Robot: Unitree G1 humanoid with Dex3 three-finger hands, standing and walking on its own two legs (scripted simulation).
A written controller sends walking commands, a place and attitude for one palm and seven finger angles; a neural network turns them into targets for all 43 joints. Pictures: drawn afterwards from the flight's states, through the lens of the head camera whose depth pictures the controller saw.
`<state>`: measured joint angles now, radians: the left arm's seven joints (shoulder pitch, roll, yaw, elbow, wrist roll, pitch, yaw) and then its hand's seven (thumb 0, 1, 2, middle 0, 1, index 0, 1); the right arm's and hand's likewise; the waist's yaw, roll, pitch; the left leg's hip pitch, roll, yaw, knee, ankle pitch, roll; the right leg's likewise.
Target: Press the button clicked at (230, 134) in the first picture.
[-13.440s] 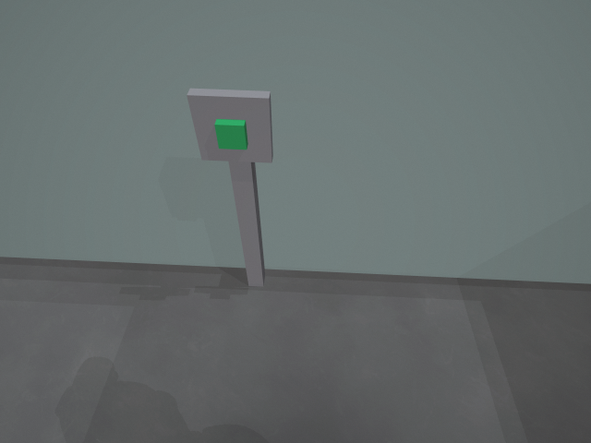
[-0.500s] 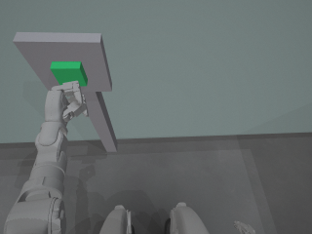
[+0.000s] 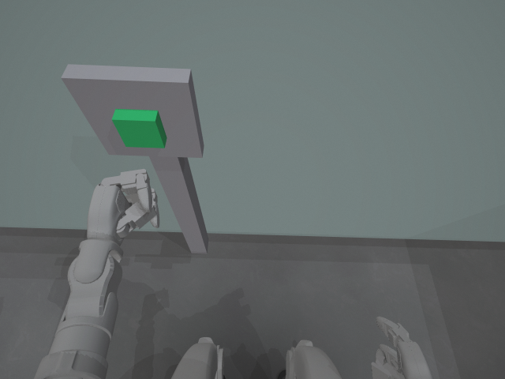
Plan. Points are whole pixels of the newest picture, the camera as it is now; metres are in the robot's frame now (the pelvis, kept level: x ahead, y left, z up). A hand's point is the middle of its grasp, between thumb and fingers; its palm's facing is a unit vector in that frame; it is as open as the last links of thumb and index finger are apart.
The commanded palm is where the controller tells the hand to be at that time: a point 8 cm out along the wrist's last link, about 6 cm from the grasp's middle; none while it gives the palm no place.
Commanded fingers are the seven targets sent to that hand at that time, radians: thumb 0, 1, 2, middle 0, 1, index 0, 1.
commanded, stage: draw the hand back to the body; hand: left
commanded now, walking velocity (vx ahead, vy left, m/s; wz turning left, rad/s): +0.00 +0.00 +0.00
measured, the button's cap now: (141, 127) +0.49 +0.20 +0.07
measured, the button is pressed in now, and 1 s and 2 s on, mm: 0 0 0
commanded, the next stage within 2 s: step back with the hand held close in 1.42 s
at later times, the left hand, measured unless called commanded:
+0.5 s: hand (95, 237) +0.28 +0.19 +0.13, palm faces +0.04 -0.99 -0.14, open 3.1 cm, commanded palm +0.24 +0.25 +0.15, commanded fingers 0.00 0.90 0.90 -1.30 -1.50 -1.30 -1.50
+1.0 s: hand out of the picture +0.24 +0.23 +0.21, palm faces +0.34 -0.86 -0.38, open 3.1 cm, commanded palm +0.18 +0.28 +0.24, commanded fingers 0.00 0.90 0.90 -1.30 -1.50 -1.30 -1.50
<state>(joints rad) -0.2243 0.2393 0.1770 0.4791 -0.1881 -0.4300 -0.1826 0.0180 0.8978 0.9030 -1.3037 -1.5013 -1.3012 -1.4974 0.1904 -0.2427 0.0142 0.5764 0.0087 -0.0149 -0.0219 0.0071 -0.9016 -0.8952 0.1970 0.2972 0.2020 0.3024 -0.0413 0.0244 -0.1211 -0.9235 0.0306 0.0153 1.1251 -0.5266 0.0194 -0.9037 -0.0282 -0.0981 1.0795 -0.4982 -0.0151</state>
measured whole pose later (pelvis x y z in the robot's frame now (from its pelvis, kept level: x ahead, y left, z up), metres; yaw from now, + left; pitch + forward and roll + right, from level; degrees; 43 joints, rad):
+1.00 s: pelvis +0.04 +0.00 +0.08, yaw +0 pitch -2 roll -1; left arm 0.48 0.32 0.21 -0.39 -0.06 -0.03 0.11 0.02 0.89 0.90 -1.30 -1.50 -1.30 -1.50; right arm 0.20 -0.23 0.05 0.60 0.00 -0.10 -0.08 0.01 -0.90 -0.90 0.20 0.30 0.20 0.30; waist 0.05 0.07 0.00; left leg -0.11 0.00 0.04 0.46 -0.31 0.02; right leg -0.11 -0.02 -0.08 0.44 -0.29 0.00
